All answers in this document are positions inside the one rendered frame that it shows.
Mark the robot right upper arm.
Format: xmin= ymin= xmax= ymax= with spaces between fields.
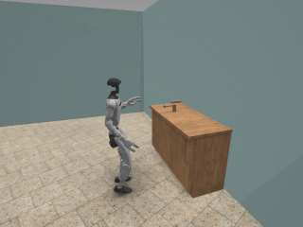
xmin=104 ymin=99 xmax=116 ymax=126

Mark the counter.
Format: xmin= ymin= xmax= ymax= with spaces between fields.
xmin=150 ymin=100 xmax=233 ymax=198

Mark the robot right forearm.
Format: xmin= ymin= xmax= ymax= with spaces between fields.
xmin=105 ymin=121 xmax=127 ymax=142

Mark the robot right thigh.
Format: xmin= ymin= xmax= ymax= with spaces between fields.
xmin=109 ymin=135 xmax=132 ymax=169

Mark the robot right hand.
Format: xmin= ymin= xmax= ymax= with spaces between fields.
xmin=123 ymin=138 xmax=139 ymax=152

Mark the robot left hand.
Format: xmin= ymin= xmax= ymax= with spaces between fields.
xmin=127 ymin=96 xmax=142 ymax=106

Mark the left robot foot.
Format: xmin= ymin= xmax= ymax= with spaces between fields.
xmin=115 ymin=176 xmax=131 ymax=183

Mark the robot left forearm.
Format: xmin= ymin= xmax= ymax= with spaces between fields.
xmin=121 ymin=102 xmax=129 ymax=110

